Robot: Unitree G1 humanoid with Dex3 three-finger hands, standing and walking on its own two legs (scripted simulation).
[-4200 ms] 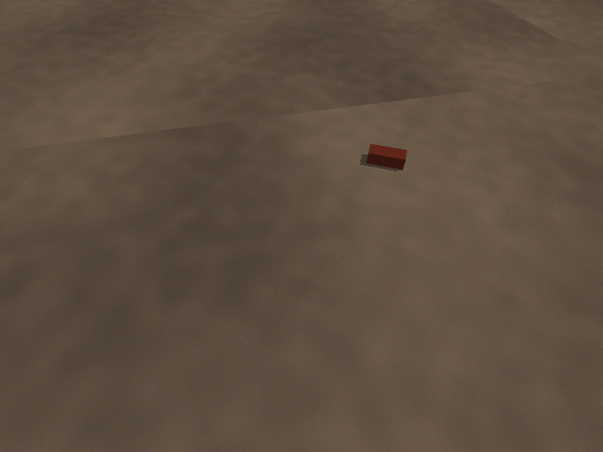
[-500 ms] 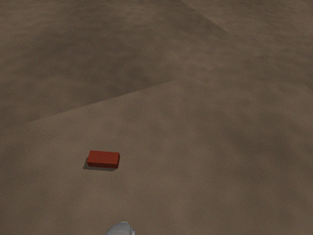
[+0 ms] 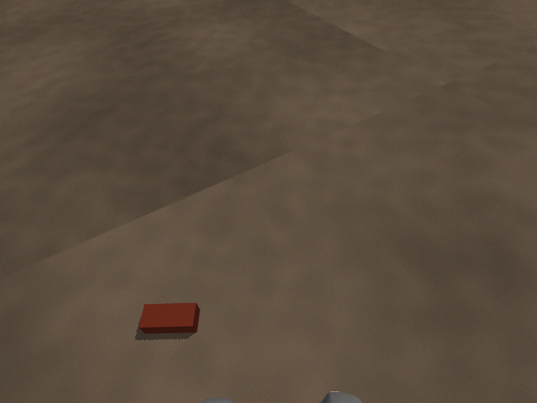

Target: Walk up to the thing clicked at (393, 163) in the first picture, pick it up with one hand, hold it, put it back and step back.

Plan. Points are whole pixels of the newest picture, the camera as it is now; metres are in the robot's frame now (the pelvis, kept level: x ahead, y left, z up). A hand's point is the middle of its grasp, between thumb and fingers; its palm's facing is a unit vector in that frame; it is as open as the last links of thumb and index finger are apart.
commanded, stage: walk up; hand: left
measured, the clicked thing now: (170, 318) +0.50 +0.42 -0.72
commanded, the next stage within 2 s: stand in 1.76 s
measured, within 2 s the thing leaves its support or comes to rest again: neither
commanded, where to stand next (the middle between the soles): +0.15 +0.05 m, yaw +1 degrees
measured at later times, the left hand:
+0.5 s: hand out of the picture +0.09 +0.29 -0.15, palm faces +0.00 -0.92 -0.38, open 7.3 cm
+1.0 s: hand out of the picture +0.09 +0.29 -0.13, palm faces -0.01 -0.93 -0.38, open 7.3 cm
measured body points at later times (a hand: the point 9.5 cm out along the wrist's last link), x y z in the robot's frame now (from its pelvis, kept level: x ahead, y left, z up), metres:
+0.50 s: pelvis +0.02 +0.02 +0.00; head +0.05 +0.03 +0.44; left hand +0.09 +0.34 -0.13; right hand +0.13 -0.29 -0.11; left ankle +0.07 +0.14 -0.72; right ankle +0.04 -0.11 -0.71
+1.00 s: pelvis +0.04 +0.03 +0.02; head +0.04 +0.02 +0.47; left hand +0.09 +0.34 -0.10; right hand +0.14 -0.27 -0.11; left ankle +0.07 +0.14 -0.72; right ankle +0.04 -0.11 -0.72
